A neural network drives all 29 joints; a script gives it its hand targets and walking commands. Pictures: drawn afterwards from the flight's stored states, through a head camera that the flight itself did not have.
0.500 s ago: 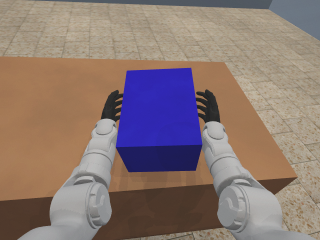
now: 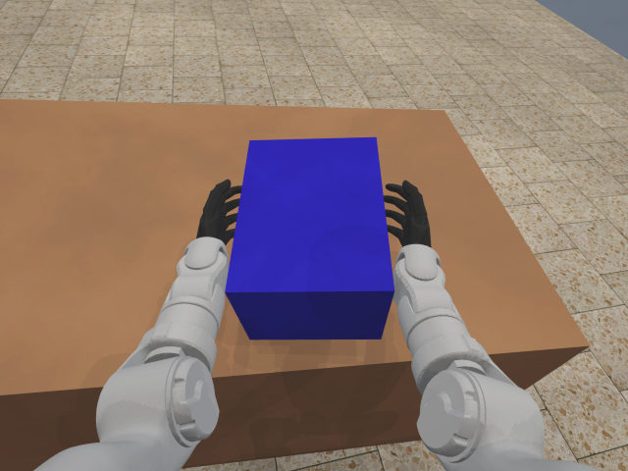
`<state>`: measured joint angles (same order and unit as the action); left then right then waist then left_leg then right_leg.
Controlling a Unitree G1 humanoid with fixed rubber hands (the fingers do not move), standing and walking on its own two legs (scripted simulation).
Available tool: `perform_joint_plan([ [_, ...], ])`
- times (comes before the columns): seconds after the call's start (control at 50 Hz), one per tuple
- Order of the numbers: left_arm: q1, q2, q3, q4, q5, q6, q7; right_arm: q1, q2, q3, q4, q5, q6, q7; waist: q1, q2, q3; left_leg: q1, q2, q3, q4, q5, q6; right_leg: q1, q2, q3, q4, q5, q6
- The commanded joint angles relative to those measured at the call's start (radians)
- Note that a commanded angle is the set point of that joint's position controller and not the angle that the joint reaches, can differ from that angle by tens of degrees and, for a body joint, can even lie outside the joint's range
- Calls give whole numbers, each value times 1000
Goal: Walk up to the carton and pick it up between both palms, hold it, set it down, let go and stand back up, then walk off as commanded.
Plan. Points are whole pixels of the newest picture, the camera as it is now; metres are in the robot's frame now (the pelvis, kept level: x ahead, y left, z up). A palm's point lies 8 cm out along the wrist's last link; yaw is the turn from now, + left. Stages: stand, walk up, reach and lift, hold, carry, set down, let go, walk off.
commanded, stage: set down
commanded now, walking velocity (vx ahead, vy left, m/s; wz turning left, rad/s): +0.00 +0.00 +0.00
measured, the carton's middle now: (313, 237) +0.41 +0.02 +0.07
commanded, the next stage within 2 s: none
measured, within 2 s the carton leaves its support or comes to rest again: neither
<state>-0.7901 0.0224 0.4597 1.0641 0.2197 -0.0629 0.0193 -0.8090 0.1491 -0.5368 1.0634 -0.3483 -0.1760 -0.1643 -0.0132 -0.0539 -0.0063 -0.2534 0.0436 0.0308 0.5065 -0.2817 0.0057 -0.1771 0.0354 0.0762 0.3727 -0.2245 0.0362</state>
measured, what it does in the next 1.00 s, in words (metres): stands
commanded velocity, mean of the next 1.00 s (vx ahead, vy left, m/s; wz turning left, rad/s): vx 0.00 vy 0.00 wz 0.00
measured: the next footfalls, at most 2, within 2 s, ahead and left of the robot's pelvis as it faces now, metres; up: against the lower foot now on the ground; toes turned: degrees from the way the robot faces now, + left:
none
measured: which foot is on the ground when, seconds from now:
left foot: down 0.00-1.00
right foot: down 0.00-1.00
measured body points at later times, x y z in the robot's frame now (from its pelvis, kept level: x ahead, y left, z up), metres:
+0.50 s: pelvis +0.01 +0.00 +0.00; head +0.05 +0.04 +0.45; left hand +0.43 +0.16 +0.04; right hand +0.42 -0.11 +0.07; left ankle -0.01 +0.11 -0.74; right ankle -0.02 -0.14 -0.74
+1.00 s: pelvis +0.03 +0.00 +0.00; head +0.12 +0.04 +0.44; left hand +0.45 +0.16 +0.00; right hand +0.44 -0.11 +0.03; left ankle -0.01 +0.11 -0.74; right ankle -0.02 -0.14 -0.74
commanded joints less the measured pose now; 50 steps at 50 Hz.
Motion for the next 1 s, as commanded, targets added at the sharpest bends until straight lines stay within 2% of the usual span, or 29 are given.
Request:
perform_joint_plan([
  [0.0,-773,-403,-173,35,128,-89,-181,-509,617,67,-64,-171,-27,133,-70,114,-494,51,-55,85,-145,352,-58,149,-26,-146,-12,379,19],
  [0.04,-793,-422,-193,21,122,-98,-176,-538,613,50,-74,-178,-41,138,-74,146,-528,75,-48,77,-136,390,-70,123,-19,-154,-6,390,13],
  [0.08,-769,-388,-164,52,139,-83,-179,-504,581,28,-40,-191,-20,132,-88,133,-471,60,-52,80,-146,347,-65,128,-25,-149,-14,365,14],
  [0.12,-783,-392,-164,30,138,-83,-183,-498,596,31,-60,-196,-13,134,-86,130,-477,71,-51,74,-147,368,-62,125,-24,-150,-18,378,17],
  [0.14,-750,-383,-147,45,143,-82,-184,-500,586,28,-66,-206,-17,136,-74,133,-480,73,-45,77,-139,386,-65,129,-21,-154,-5,388,14],
  [0.18,-766,-378,-136,40,152,-79,-184,-499,592,11,-64,-208,-10,135,-76,138,-471,69,-50,77,-147,366,-59,128,-25,-154,-9,376,14],
  [0.22,-756,-370,-124,46,158,-79,-188,-505,605,21,-93,-204,-11,137,-62,119,-490,48,-51,81,-147,367,-52,149,-26,-147,1,400,19],
  [0.26,-767,-371,-134,44,151,-87,-193,-496,606,10,-83,-223,-11,135,-78,117,-503,40,-53,82,-138,366,-51,151,-30,-142,7,418,23],
  [0.32,-765,-374,-138,36,154,-90,-190,-473,609,-6,-63,-228,-15,137,-86,137,-498,54,-45,75,-130,411,-60,128,-24,-152,9,426,17],
  [0.38,-752,-389,-143,33,150,-97,-185,-491,606,1,-85,-238,-34,139,-74,153,-536,70,-41,72,-106,475,-73,114,-18,-159,20,442,11],
  [0.46,-729,-385,-126,59,162,-98,-186,-462,621,0,-67,-249,-39,139,-77,126,-546,66,-41,69,-97,495,-68,107,-19,-155,23,461,19],
  [0.5,-722,-394,-133,45,157,-108,-183,-472,632,3,-68,-253,-51,141,-71,135,-549,61,-37,65,-85,540,-71,95,-18,-159,25,484,20],
  [0.54,-733,-410,-149,48,147,-122,-182,-470,634,9,-63,-259,-64,141,-82,132,-576,72,-38,66,-73,555,-72,77,-19,-163,26,490,22],
  [0.6,-716,-390,-130,62,163,-129,-183,-451,651,11,-57,-271,-70,142,-66,121,-581,37,-42,75,-76,543,-66,102,-25,-158,37,521,24],
  [0.62,-733,-411,-141,57,157,-135,-181,-456,649,5,-48,-269,-72,141,-76,129,-588,30,-38,63,-69,557,-67,98,-20,-159,38,541,23],
  [0.64,-711,-401,-137,64,154,-138,-177,-446,653,18,-39,-271,-74,145,-68,132,-582,34,-39,65,-67,580,-70,93,-20,-156,44,542,23],
  [0.68,-717,-411,-143,56,164,-146,-175,-437,661,6,-19,-272,-86,140,-76,136,-608,48,-36,61,-59,588,-72,71,-22,-157,41,536,21],
  [0.74,-702,-413,-135,76,162,-160,-169,-456,669,23,-43,-278,-111,144,-53,136,-650,17,-36,64,-45,619,-71,79,-23,-157,56,592,23],
  [0.76,-692,-421,-141,76,167,-160,-169,-435,668,15,-13,-283,-114,142,-56,142,-644,23,-33,62,-43,625,-72,76,-23,-161,52,588,22],
  [0.78,-696,-430,-151,67,162,-168,-167,-431,673,12,-2,-289,-116,143,-71,147,-647,36,-33,60,-40,643,-75,53,-18,-160,48,596,20],
  [0.8,-691,-434,-149,72,166,-178,-164,-439,679,17,-24,-296,-131,143,-58,148,-673,38,-31,61,-30,672,-80,61,-19,-168,57,597,19],
  [0.82,-687,-423,-148,80,168,-182,-161,-423,683,24,4,-294,-132,143,-51,141,-673,33,-31,60,-28,675,-78,47,-18,-164,55,602,20],
  [0.86,-694,-431,-157,62,175,-200,-150,-407,685,17,26,-304,-154,144,-57,155,-693,46,-23,50,-4,730,-87,18,-13,-174,60,608,14],
  [0.9,-673,-458,-169,81,175,-217,-142,-413,698,37,33,-297,-180,148,-42,168,-732,59,-22,54,14,789,-91,-7,-10,-169,64,638,8],
  [0.92,-651,-441,-150,96,186,-222,-141,-397,703,41,43,-309,-185,144,-38,148,-734,57,-21,54,12,783,-88,0,-15,-166,66,654,15],
  [0.94,-635,-445,-162,91,182,-229,-137,-386,691,52,51,-302,-197,143,-33,154,-740,51,-20,56,17,812,-89,11,-16,-170,70,685,15],
  [0.96,-649,-457,-165,115,182,-237,-140,-403,700,42,58,-313,-201,141,-44,147,-736,33,-22,51,22,801,-90,1,-15,-172,74,692,15],
  [0.98,-626,-455,-159,123,188,-243,-137,-391,710,53,69,-316,-211,137,-35,137,-746,20,-21,54,19,795,-86,11,-16,-166,79,693,13],
])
